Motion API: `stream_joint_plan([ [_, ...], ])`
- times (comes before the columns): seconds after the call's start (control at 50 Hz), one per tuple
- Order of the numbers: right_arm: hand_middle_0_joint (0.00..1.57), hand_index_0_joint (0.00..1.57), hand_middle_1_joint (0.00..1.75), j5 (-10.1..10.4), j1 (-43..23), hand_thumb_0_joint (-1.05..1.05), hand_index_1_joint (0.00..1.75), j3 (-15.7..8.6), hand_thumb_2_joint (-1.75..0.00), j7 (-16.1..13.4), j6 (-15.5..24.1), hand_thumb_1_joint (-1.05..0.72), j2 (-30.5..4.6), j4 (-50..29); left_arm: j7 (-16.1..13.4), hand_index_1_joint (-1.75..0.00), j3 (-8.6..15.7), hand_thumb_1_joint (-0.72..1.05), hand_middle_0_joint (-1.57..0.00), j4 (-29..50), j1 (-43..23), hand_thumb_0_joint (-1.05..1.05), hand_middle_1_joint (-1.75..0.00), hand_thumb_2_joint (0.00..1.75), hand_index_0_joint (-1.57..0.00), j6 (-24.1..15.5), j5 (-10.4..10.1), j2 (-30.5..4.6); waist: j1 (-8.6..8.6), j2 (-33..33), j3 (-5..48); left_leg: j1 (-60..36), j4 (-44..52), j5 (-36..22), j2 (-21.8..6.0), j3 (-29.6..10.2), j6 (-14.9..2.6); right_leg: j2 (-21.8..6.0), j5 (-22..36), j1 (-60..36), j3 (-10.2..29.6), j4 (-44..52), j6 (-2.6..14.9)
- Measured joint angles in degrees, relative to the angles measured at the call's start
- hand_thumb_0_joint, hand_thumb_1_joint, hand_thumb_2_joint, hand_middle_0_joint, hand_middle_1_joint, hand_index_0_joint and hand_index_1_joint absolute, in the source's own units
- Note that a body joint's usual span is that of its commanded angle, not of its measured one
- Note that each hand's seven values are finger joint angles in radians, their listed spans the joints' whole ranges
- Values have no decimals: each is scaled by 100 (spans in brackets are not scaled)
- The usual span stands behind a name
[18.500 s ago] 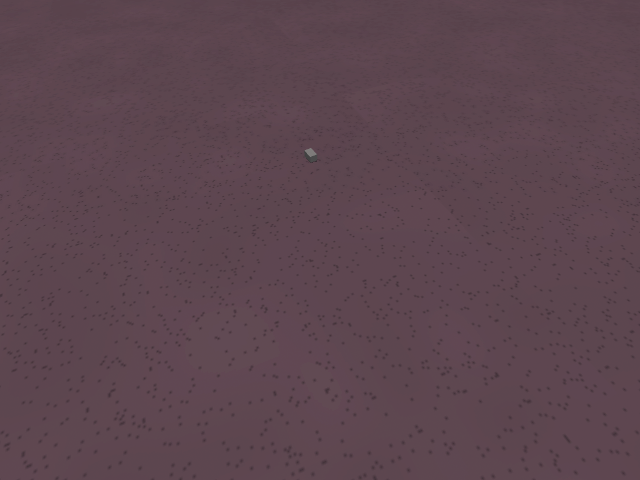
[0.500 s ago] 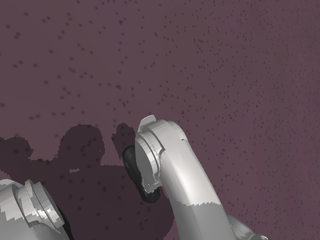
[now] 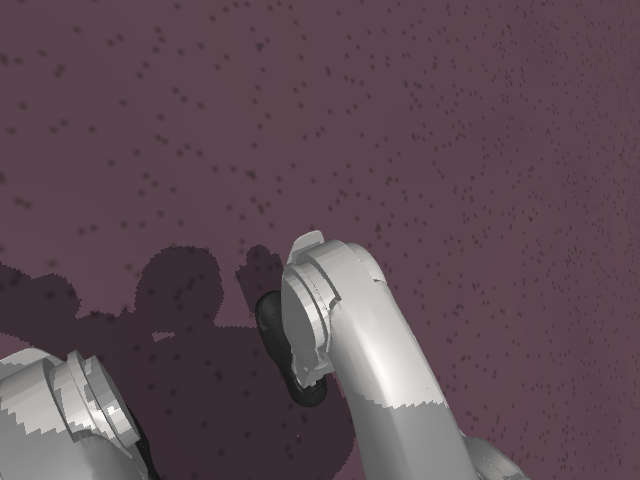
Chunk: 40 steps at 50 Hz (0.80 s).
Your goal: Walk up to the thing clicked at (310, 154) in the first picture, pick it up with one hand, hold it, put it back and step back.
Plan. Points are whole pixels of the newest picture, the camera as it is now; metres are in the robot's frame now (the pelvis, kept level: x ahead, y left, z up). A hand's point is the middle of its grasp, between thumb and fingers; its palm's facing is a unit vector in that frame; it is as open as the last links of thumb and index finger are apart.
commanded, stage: settle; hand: left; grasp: from above
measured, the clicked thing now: out of the picture +0.50 +0.33 -0.29
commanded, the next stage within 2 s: lift in 0.56 s
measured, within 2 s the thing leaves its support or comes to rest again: neither
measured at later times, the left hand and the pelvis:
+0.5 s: hand out of the picture +0.47 +0.33 -0.16, palm faces -0.42 -0.12 -0.90, open 7.0 cm; pelvis +0.00 +0.00 +0.01, yaw +5 degrees
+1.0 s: hand out of the picture +0.45 +0.32 -0.09, palm faces -0.45 -0.14 -0.88, open 7.0 cm; pelvis +0.00 -0.01 +0.04, yaw +8 degrees
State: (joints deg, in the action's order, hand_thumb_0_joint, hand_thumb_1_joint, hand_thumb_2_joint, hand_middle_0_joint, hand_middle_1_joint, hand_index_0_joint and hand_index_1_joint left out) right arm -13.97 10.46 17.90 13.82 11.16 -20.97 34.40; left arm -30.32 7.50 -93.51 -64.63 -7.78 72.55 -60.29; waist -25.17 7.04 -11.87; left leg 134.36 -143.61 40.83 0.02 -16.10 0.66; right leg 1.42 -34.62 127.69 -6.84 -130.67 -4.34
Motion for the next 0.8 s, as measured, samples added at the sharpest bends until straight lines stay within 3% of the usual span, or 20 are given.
stream_joint_plan([
  [0.12, 20, 21, 30, 120, 138, 0, 30, -292, -90, 33, -131, -91, 19, 65, 328, -4, 29, 45, -106, 590, 251, 0, -7, 0, -107, 148, -115, 323, 179, -176, 265, 27, 65, -15, 15, 74, 0, -42, -29, 43, 49, 2, 48],
  [0.24, 20, 21, 30, 313, 236, 0, 30, -617, -90, 51, -323, -91, 51, 156, 754, -2, -277, 44, -107, 1075, 461, 0, -5, 0, -109, 322, -273, 838, 407, -417, 699, 47, 203, -54, 34, 233, -29, -107, -65, 88, 160, 32, 100],
  [0.34, 20, 21, 30, 433, 206, 0, 30, -795, -90, 12, -479, -91, 50, 182, 1051, -1, -406, 44, -107, 1131, 495, 0, -4, 0, -109, 311, -263, 1148, 519, -583, 993, 51, 292, -121, 62, 356, -43, -159, -76, 113, 251, 26, 164],
  [0.6, 20, 21, 30, 553, 60, 0, 30, -955, -90, -264, -702, -91, 228, 163, 1272, 0, -534, 44, -108, 1090, 279, 0, -1, 0, -109, 152, -164, 1469, 661, -744, 1235, 19, 481, -260, 81, 565, 2, -206, -19, 206, 447, 9, 113],
  [0.8, 20, 21, 30, 674, 158, 0, 30, -1113, -90, -407, -895, -91, 327, 215, 1585, -1, -483, 44, -108, 1557, 441, 0, -2, 0, -109, 280, -380, 1673, 807, -855, 1324, -87, 714, -275, 80, 644, 58, -243, -25, 178, 509, 137, 66],
])
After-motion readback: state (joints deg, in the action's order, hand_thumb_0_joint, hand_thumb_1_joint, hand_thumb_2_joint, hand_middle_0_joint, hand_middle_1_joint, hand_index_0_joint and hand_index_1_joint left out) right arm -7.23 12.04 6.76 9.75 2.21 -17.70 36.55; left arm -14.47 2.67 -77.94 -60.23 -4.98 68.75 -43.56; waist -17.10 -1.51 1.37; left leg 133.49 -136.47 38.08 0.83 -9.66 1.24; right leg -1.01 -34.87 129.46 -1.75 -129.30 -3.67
